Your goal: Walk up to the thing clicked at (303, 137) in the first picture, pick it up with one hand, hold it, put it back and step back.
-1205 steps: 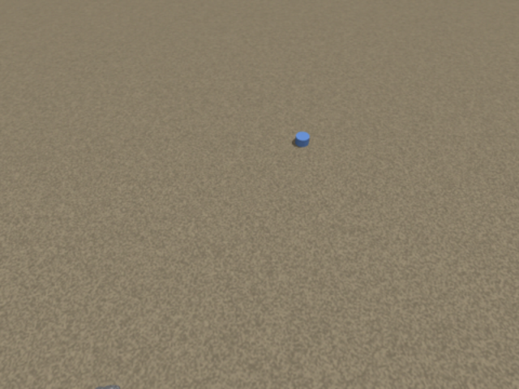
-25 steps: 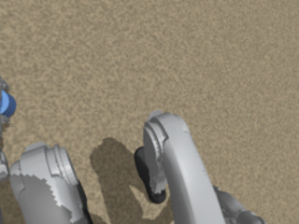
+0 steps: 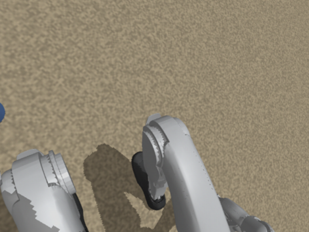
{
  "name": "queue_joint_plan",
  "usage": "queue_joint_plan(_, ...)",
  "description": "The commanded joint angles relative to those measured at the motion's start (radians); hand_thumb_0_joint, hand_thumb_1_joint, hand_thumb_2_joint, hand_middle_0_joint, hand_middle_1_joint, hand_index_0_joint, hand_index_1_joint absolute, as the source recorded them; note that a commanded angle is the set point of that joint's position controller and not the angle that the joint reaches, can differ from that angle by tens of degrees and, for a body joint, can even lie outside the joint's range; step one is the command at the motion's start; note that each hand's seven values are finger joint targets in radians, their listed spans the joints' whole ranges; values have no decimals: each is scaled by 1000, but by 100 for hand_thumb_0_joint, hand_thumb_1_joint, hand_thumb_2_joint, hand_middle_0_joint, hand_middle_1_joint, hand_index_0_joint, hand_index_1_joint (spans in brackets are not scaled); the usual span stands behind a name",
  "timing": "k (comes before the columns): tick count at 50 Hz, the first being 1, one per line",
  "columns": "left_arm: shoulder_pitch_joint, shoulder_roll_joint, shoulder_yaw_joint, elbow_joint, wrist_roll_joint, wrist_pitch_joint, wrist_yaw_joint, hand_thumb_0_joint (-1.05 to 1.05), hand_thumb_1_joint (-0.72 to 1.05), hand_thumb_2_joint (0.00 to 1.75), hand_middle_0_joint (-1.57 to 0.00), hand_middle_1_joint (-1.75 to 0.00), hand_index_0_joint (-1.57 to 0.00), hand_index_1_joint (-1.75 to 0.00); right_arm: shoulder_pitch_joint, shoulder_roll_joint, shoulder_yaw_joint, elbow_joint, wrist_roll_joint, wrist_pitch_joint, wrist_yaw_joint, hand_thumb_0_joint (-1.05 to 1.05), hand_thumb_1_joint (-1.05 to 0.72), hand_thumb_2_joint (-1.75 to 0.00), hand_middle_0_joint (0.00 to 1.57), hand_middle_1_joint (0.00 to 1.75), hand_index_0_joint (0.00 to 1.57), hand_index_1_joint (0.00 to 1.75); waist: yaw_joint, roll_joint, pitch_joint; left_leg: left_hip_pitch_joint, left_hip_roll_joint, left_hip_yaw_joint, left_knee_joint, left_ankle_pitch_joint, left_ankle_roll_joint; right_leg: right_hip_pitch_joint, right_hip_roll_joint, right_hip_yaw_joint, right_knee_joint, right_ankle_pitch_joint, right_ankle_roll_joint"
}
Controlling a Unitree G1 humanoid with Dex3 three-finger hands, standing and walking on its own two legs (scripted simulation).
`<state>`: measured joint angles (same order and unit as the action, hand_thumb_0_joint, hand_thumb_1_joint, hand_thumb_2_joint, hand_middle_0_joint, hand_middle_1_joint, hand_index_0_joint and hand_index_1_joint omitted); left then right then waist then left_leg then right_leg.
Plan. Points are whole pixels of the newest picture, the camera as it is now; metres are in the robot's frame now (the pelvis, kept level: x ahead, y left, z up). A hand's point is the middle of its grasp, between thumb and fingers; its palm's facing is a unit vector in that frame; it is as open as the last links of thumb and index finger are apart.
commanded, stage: rest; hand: left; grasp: from above
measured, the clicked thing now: out of the picture +0.43 +0.31 -0.27
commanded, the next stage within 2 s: open in 0.18 s
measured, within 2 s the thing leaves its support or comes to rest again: rests again in 1.56 s
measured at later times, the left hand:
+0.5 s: hand out of the picture +0.42 +0.31 -0.24, palm faces -0.44 -0.18 -0.88, open 10.4 cm
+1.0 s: hand out of the picture +0.42 +0.31 -0.24, palm faces -0.41 -0.16 -0.90, open 13.7 cm
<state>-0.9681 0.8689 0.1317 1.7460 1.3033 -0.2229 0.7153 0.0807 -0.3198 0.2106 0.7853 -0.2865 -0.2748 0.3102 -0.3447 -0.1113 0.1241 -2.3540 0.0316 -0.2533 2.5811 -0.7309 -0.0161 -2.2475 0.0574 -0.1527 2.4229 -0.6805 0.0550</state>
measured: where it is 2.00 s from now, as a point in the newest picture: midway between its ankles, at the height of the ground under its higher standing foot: (117, 208)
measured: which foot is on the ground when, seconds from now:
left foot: down 0.00-1.00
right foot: down 0.00-1.00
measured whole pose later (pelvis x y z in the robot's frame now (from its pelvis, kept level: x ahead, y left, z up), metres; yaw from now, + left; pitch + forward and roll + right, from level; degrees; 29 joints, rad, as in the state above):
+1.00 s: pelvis -0.01 +0.00 +0.00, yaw -1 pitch +26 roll -14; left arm -1.00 0.95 0.15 1.78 1.27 -0.20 0.71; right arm 0.06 -0.35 0.26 0.73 -0.29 -0.32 0.33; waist -0.37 -0.14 0.17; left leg -2.34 0.03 -0.28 2.58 -0.72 -0.01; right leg -2.22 0.07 -0.17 2.40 -0.66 0.06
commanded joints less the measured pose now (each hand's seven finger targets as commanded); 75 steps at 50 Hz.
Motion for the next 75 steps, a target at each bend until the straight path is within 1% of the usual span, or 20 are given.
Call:
queue_joint_plan(1, -281, 203, 0, -91, -30, 18, 67, 0, 63, 66, -94, -68, -97, -64, 172, -325, -84, 12, 4, -10, 0, 0, -90, -90, 20, 30, 20, 30, -44, 483, -628, 492, 17, 117, -273, 220, 16, 316, 47, -121, -210, 262, -72)
queue_joint_plan(2, -281, 198, -15, -61, -24, 24, 65, 0, 60, 68, -93, -68, -96, -65, 173, -326, -74, 5, 5, -18, 6, 0, -90, -90, 20, 30, 20, 30, -52, 498, -623, 501, 16, 119, -264, 226, 17, 322, 43, -117, -204, 274, -71)
queue_joint_plan(3, -306, 249, 29, -113, -34, 23, 69, 0, 60, 68, -92, -70, -95, -66, 165, -341, -80, -11, 1, -26, 8, 0, -90, -90, 20, 30, 20, 30, -50, 481, -642, 509, 19, 113, -255, 243, 17, 333, 42, -123, -199, 291, -67)
queue_joint_plan(4, -299, 214, -9, -69, -28, 34, 60, 0, 58, 68, -91, -69, -94, -66, 177, -336, -73, 5, 9, -29, 12, 0, -90, -90, 20, 30, 20, 30, -58, 491, -620, 501, 17, 115, -255, 242, 17, 330, 40, -118, -197, 288, -70)
queue_joint_plan(7, -286, 299, 61, -60, -39, 40, 62, 0, 55, 68, -89, -69, -92, -66, 178, -351, -75, -15, 15, -30, 9, 0, -90, -90, 20, 30, 20, 30, -48, 468, -618, 471, 19, 118, -253, 239, 23, 361, 44, -113, -213, 285, -68)
queue_joint_plan(10, -290, 272, 44, -48, -45, 39, 35, 0, 53, 71, -89, -69, -91, -67, 166, -345, -72, -13, 11, -41, 10, 0, -90, -90, 20, 30, 20, 30, -56, 468, -599, 470, 18, 114, -250, 225, 19, 339, 38, -118, -197, 267, -68)
queue_joint_plan(14, -250, 302, 55, -28, -51, 28, 2, 0, 55, 70, -90, -70, -92, -67, 177, -340, -58, -23, 11, -40, 5, 0, -90, -90, 20, 30, 20, 30, -51, 449, -587, 446, 13, 117, -255, 199, 27, 362, 40, -117, -216, 242, -68)
queue_joint_plan(19, -209, 314, 53, -44, -47, 5, -3, 0, 15, 64, -50, -71, -53, -68, 171, -341, -51, -28, 9, -22, -6, 0, -89, -90, 20, 30, 20, 30, -37, 451, -620, 452, 17, 115, -260, 226, 27, 405, 49, -115, -228, 269, -68)
queue_joint_plan(22, -257, 305, 31, -66, -45, -12, -7, 0, -9, 64, -39, -72, -42, -70, 167, -350, -53, -31, 3, -21, -6, 0, -89, -90, 20, 30, 20, 30, -54, 443, -583, 436, 17, 110, -251, 190, 29, 360, 45, -123, -222, 236, -66)
queue_joint_plan(32, -249, 258, -8, -65, -34, -21, 18, 0, -33, 83, -23, -84, -23, -84, 171, -358, -51, -29, -7, -24, -6, 0, -89, -90, 20, 30, 20, 30, -67, 471, -579, 481, 22, 97, -264, 218, 17, 356, 50, -134, -217, 269, -68)
queue_joint_plan(36, -277, 254, -22, -75, -36, -14, 25, 0, -38, 87, -18, -90, -19, -89, 147, -361, -47, -36, -3, -32, -3, 0, -89, -90, 20, 30, 20, 30, -64, 476, -553, 476, 22, 85, -282, 187, 13, 325, 42, -140, -219, 236, -69)
queue_joint_plan(39, -257, 290, 11, -63, -27, -5, 37, 0, -43, 91, -13, -96, -14, -95, 158, -364, -47, -31, -9, -31, -1, 0, -89, -90, 20, 30, 20, 30, -56, 487, -572, 487, 25, 83, -291, 193, 11, 341, 47, -142, -224, 240, -71)
queue_joint_plan(43, -272, 283, 11, -77, -24, 11, 37, 0, -48, 94, -8, -100, -9, -98, 161, -363, -52, -33, -5, -38, 7, 0, -89, -90, 20, 30, 20, 30, -63, 503, -576, 504, 25, 84, -281, 217, 9, 332, 44, -139, -207, 264, -70)
queue_joint_plan(51, -251, 305, 32, -56, -58, 24, 9, 0, -51, 98, -7, -102, -7, -101, 179, -358, -43, -29, 4, -43, 9, 0, -89, -90, 20, 30, 20, 30, -67, 470, -577, 471, 22, 101, -262, 234, 20, 385, 46, -124, -232, 284, -64)
queue_joint_plan(59, -260, 294, 3, -93, -64, -8, -32, 0, -47, 99, -7, -106, -8, -104, 171, -350, -34, -39, 9, -36, 0, 0, -89, -90, 20, 30, 20, 30, -65, 480, -574, 486, 24, 83, -277, 198, 15, 358, 40, -138, -214, 247, -69)
queue_joint_plan(61, -244, 311, 26, -117, -62, -20, -18, 0, -47, 97, -7, -105, -8, -103, 179, -356, -36, -40, 6, -25, -5, 0, -89, -90, 20, 30, 20, 30, -51, 498, -618, 503, 24, 84, -283, 236, 14, 386, 48, -137, -224, 275, -71)
queue_joint_plan(63, -242, 275, -8, -78, -59, -27, -18, 0, -47, 99, -7, -106, -8, -104, 169, -342, -23, -39, 4, -26, -4, 0, -89, -90, 20, 30, 20, 30, -72, 462, -577, 476, 25, 92, -263, 220, 18, 386, 49, -133, -223, 277, -66)
queue_joint_plan(66, -247, 287, 3, -74, -49, -31, -3, 0, -48, 95, -6, -102, -9, -99, 177, -344, -23, -42, 4, -23, -7, 0, -89, -90, 20, 30, 20, 30, -70, 444, -565, 459, 23, 101, -253, 218, 23, 383, 50, -127, -235, 275, -63)
queue_joint_plan(72, -277, 327, 22, -168, -21, -10, 21, 0, -48, 96, -7, -100, -8, -98, 168, -359, -51, -47, 1, -29, -7, 0, -89, -90, 20, 30, 20, 30, -50, 528, -613, 526, 24, 93, -287, 220, 9, 361, 43, -134, -221, 264, -72)
queue_joint_plan(75, -286, 377, 89, -320, -24, 16, 12, 0, -49, 97, -7, -99, -8, -98, 185, -355, -88, -50, 17, -28, 0, 0, -90, -90, 20, 30, 20, 30, -2, 631, -735, 611, 22, 104, -306, 256, -2, 365, 36, -120, -211, 290, -79)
